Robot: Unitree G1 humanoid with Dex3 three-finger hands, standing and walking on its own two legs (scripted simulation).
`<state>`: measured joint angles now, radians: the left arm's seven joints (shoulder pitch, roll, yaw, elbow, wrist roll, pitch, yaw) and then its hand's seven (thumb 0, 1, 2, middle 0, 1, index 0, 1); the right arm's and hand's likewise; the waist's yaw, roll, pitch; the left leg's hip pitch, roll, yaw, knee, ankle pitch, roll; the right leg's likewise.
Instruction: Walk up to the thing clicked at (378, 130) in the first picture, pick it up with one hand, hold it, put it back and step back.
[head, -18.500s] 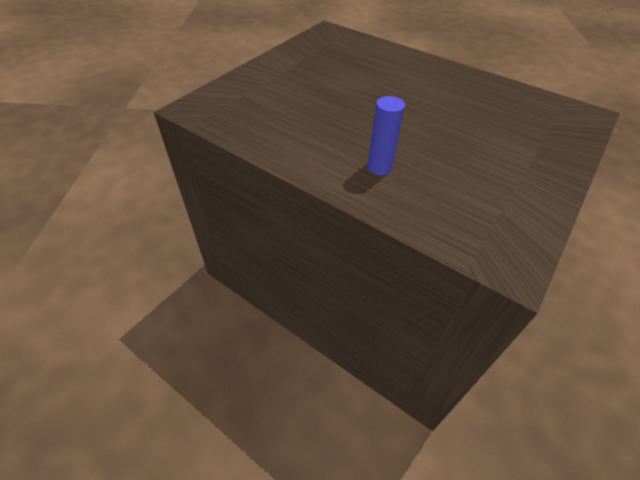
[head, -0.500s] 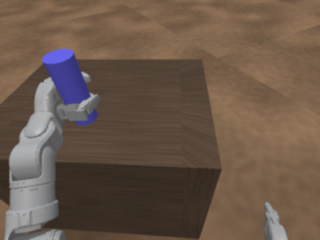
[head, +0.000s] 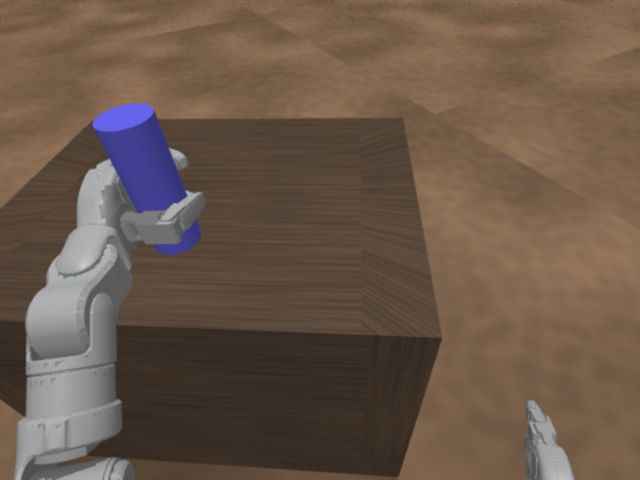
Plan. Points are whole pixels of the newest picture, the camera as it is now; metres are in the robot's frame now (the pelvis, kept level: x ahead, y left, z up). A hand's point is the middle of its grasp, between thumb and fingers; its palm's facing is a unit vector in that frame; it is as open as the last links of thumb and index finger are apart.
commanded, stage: crouch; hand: left
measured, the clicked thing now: (154, 185) +0.35 +0.18 +0.24
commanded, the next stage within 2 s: lower in 1.36 s
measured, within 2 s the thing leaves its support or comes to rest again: neither
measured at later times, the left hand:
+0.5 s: hand (189, 210) +0.41 +0.19 +0.15, palm faces +0.19 -0.98 +0.01, open 7.7 cm
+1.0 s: hand (199, 209) +0.48 +0.20 +0.11, palm faces +0.18 -0.98 +0.00, open 7.7 cm
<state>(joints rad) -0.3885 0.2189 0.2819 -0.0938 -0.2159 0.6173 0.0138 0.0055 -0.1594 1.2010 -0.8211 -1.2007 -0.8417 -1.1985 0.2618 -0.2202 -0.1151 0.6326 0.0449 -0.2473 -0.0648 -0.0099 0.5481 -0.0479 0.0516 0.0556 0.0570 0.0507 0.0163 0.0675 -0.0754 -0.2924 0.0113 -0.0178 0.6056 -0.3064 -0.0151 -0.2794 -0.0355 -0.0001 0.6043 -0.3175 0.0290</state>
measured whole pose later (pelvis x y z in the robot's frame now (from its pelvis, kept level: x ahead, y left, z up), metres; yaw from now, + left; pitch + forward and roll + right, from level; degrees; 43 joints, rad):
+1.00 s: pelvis +0.00 +0.00 -0.02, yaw -1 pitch +11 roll -1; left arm -0.75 0.41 0.35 0.90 -0.13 -0.10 -0.05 0.00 -0.17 1.21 -0.84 -1.18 -0.86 -1.17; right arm 0.26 -0.22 -0.05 0.48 0.01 -0.15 -0.04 -0.01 0.56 -0.04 0.05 0.06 0.06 0.05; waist -0.09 0.01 -0.08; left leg -0.59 0.04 -0.01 0.77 -0.37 -0.02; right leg -0.57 -0.01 0.01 0.74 -0.35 0.03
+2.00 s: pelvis +0.00 +0.01 -0.05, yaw -2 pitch +20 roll -3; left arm -0.87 0.52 0.45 1.10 -0.06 -0.28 -0.06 0.01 -0.15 1.19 -0.84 -1.16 -0.86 -1.15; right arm 0.32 -0.23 -0.03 0.17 -0.04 -0.03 0.01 -0.01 0.53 -0.05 0.06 0.06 0.06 0.05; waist -0.19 0.01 -0.11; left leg -0.91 0.06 -0.03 1.01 -0.46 -0.01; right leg -0.87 0.01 0.00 0.93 -0.42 0.03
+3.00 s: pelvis +0.00 +0.01 -0.08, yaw -3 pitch +24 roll -3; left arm -0.88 0.55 0.48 1.14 -0.06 -0.36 -0.06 0.00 -0.15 0.94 -0.91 -1.03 -0.94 -1.01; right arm 0.37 -0.25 -0.01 0.01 -0.05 0.04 0.05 -0.01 0.52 -0.04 0.06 0.06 0.06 0.05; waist -0.22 0.01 -0.14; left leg -1.04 0.06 -0.04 1.13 -0.51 -0.02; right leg -1.00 0.02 -0.01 1.06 -0.47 0.03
